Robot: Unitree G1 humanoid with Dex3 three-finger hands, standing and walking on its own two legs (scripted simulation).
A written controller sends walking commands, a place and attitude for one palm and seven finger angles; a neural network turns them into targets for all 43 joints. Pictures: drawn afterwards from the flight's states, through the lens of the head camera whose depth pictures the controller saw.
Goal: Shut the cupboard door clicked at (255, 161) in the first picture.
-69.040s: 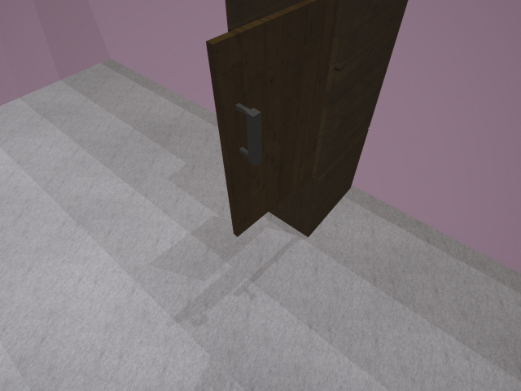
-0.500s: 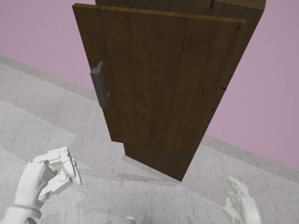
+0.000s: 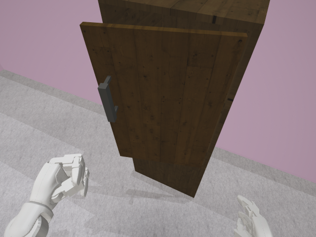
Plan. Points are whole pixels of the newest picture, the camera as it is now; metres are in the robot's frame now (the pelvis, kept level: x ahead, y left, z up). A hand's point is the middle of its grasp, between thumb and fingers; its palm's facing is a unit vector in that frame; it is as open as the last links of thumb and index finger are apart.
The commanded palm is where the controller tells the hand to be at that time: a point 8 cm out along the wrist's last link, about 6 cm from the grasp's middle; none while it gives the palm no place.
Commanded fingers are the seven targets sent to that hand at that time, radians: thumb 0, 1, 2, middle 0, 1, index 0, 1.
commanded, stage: raise the hand and make a fist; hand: left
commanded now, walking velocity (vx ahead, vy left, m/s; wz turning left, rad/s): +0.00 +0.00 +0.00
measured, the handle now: (110, 99) +0.47 +0.17 +0.09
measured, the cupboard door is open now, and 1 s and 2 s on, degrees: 16 16 16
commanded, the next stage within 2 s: bring the fist close to the handle in 0.22 s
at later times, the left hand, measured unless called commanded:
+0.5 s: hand (81, 173) +0.23 +0.18 +0.09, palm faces -0.07 -1.00 -0.05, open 3.1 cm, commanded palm +0.23 +0.23 +0.09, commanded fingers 0.00 0.90 0.90 -1.30 -1.50 -1.30 -1.50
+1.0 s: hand (109, 149) +0.31 +0.14 +0.08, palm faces -0.12 -0.99 -0.04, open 3.1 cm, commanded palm +0.30 +0.20 +0.09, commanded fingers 0.00 0.90 0.90 -1.30 -1.50 -1.30 -1.50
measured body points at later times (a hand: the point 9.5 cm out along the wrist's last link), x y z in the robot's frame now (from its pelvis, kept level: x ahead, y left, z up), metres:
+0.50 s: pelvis +0.00 +0.00 +0.00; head +0.02 +0.00 +0.45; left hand +0.23 +0.24 +0.10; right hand +0.18 -0.23 -0.07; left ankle +0.01 +0.09 -0.70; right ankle -0.01 -0.09 -0.70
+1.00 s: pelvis +0.01 -0.01 +0.00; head +0.04 -0.02 +0.45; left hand +0.31 +0.20 +0.08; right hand +0.16 -0.25 -0.09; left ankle +0.01 +0.09 -0.70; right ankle -0.01 -0.09 -0.70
